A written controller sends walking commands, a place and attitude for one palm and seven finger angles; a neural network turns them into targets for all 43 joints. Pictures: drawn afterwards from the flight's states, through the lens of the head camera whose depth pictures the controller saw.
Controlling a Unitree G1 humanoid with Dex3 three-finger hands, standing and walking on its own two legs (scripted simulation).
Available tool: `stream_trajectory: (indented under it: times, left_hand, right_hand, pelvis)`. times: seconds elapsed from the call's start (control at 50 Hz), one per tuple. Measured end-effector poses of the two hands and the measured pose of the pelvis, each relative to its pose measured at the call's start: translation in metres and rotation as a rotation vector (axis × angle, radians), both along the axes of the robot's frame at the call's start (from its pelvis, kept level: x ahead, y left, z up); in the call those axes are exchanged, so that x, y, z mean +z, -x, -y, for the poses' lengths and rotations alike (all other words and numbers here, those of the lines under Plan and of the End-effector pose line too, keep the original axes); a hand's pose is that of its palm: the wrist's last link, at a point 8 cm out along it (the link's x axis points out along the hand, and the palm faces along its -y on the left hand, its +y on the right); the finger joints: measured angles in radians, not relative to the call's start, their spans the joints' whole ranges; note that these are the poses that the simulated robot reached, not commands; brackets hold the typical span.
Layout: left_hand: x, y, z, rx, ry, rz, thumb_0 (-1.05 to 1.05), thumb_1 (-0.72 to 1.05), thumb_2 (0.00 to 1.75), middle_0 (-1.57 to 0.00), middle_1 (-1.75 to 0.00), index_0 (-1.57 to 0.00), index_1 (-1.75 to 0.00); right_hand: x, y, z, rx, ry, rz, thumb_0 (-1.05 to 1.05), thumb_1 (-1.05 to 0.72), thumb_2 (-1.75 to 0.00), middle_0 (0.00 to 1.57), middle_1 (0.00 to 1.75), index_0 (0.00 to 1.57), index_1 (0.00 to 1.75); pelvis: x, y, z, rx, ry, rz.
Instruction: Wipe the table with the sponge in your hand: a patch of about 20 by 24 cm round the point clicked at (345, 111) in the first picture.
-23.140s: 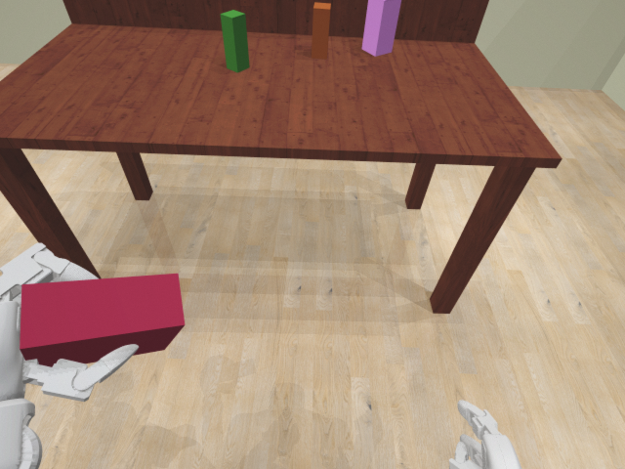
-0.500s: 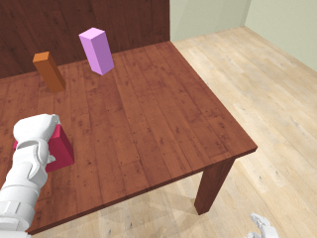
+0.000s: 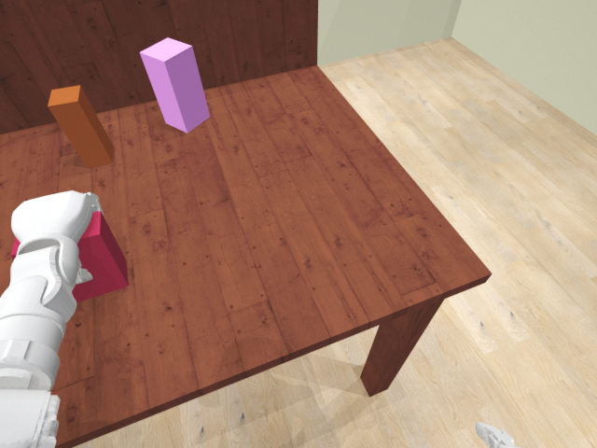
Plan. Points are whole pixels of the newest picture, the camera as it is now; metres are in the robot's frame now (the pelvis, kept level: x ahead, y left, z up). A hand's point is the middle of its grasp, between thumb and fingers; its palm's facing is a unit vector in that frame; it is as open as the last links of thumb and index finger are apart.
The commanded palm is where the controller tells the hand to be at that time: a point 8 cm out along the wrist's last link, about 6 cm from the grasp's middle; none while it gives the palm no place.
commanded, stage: wipe forward along the first lane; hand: left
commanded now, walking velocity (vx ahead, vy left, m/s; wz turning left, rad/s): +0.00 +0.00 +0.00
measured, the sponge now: (83, 269) +0.35 +0.36 +0.01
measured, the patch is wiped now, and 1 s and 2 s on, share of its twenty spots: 0.35 0.50 0.70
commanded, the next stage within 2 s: slide across to the middle lane in 0.10 s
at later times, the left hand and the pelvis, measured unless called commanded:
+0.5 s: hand (91, 218) +0.41 +0.34 +0.06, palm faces -0.06 -0.01 -1.00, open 9.4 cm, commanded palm +0.39 +0.32 +0.11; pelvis +0.02 +0.03 +0.00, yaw +0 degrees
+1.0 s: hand (134, 209) +0.43 +0.29 +0.06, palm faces -0.06 -0.02 -1.00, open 9.4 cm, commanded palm +0.39 +0.27 +0.11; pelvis +0.04 +0.01 +0.01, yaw +1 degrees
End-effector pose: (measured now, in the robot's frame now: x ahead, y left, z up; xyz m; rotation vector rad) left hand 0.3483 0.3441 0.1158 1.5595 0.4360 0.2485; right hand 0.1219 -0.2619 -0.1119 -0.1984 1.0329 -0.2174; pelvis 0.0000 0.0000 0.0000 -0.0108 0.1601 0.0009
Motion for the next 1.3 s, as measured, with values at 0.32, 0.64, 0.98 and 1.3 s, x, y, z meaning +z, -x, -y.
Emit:
stream_trajectory:
  times: [0.32, 0.64, 0.98, 1.3]
  left_hand:
    - [0.002, -0.034, -0.013, -0.037, -0.023, -0.01, 0.01, -0.49, 1.13, -0.82, -1.4, -0.82, -1.4]
    - [0.004, -0.05, 0.026, -0.046, 0.009, 0.058, 0.0, -0.48, 1.13, -0.8, -1.42, -0.8, -1.43]
    - [0.004, -0.064, 0.064, -0.03, 0.016, 0.053, 0.0, -0.47, 1.13, -0.79, -1.43, -0.79, -1.43]
    - [0.002, -0.032, 0.081, -0.008, 0.03, 0.093, 0.0, -0.46, 1.13, -0.77, -1.45, -0.77, -1.46]
  right_hand:
    - [-0.004, 0.017, -0.014, -0.035, 0.006, -0.089, 0.01, -0.91, -0.9, 0.2, 0.3, 0.2, 0.3]
    - [0.0, -0.043, -0.047, 0.035, -0.055, -0.015, 0.01, -0.91, -0.9, 0.2, 0.3, 0.2, 0.3]
    - [0.007, -0.083, -0.04, 0.085, -0.062, 0.024, 0.01, -0.91, -0.9, 0.2, 0.3, 0.2, 0.3]
    - [0.015, -0.073, -0.021, 0.059, -0.059, 0.064, 0.01, -0.91, -0.9, 0.2, 0.3, 0.2, 0.3]
  pelvis:
    - [0.0, -0.01, -0.017, 0.0, 0.014, -0.036]
    - [0.004, -0.028, -0.027, 0.019, 0.012, 0.0]
    - [0.006, -0.04, -0.014, 0.02, 0.008, 0.003]
    - [0.007, -0.031, -0.004, -0.004, -0.003, 0.044]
